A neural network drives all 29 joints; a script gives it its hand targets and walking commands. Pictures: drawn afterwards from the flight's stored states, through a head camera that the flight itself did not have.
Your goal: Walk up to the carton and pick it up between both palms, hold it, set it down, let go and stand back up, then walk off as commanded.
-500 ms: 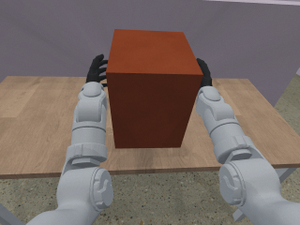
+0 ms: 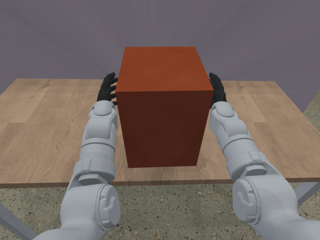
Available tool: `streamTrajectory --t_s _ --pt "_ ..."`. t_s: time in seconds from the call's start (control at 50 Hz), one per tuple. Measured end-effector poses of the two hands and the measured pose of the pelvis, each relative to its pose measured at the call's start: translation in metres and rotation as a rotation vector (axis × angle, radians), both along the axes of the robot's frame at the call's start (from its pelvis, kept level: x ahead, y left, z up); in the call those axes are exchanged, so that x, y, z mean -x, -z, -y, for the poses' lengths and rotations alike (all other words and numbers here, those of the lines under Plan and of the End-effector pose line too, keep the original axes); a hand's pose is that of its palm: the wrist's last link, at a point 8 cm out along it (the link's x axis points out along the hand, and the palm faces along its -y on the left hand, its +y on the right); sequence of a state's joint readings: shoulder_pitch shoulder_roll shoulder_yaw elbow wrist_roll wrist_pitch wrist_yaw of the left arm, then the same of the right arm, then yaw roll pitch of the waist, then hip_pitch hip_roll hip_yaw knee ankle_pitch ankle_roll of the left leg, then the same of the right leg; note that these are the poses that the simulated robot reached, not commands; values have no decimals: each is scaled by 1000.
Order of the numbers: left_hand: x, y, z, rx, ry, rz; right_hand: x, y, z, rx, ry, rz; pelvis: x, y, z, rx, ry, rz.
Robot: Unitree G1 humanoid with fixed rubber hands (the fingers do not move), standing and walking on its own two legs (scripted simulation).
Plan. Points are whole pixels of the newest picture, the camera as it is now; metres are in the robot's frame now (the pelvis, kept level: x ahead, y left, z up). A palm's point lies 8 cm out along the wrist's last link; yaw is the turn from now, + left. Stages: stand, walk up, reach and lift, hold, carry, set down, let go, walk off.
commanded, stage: set down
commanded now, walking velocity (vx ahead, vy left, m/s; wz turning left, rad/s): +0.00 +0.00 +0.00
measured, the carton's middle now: (161, 107) +0.43 +0.00 +0.13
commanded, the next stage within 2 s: none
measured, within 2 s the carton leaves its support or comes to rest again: rests again in 1.52 s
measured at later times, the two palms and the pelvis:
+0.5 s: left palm (110, 109) +0.41 +0.14 +0.14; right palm (216, 110) +0.40 -0.14 +0.14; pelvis +0.00 +0.00 +0.00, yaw -2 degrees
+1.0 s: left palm (116, 116) +0.43 +0.13 +0.10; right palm (215, 118) +0.40 -0.15 +0.11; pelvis +0.01 +0.00 +0.00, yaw -3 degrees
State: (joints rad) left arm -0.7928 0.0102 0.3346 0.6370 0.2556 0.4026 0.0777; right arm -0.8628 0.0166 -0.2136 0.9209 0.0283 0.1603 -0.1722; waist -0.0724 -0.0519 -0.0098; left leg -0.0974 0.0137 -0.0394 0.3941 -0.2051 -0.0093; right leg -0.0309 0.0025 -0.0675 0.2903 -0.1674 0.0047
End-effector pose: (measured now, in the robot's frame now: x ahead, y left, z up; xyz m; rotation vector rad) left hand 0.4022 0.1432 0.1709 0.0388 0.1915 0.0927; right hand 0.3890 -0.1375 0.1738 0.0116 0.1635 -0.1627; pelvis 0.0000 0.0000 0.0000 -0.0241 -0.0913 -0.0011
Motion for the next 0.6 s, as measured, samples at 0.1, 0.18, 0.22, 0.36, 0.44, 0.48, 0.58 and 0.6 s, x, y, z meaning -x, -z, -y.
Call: streamTrajectory --t_s 0.1,0.18,0.22,0.36,0.44,0.48,0.58,0.6 --pt "-4 -3 6 -1 15 20 1 -1 6 2 16 21 -1 0 0 1 6 -17" --pt "-7 4 12 -4 26 -19 1 7 11 -15 28 -17 1 0 0 -4 17 2" --pt "-7 10 13 -7 31 -40 2 13 13 -12 31 -37 1 0 0 -7 22 3" --pt "-8 21 11 15 16 -30 -2 22 11 -5 20 -23 0 -1 0 -7 36 -47" --pt "-10 24 8 19 6 -35 -6 25 8 -15 14 -28 0 -1 0 -8 35 -50" --pt "-11 27 7 19 3 -45 -8 28 7 -16 12 -38 -1 -1 0 -8 35 -52" --pt "-12 34 7 23 -1 -52 -10 36 7 -2 6 -45 -4 -1 2 -9 33 -62" --pt "-13 36 7 25 -1 -53 -11 37 7 -1 6 -46 -4 -1 2 -9 32 -64"
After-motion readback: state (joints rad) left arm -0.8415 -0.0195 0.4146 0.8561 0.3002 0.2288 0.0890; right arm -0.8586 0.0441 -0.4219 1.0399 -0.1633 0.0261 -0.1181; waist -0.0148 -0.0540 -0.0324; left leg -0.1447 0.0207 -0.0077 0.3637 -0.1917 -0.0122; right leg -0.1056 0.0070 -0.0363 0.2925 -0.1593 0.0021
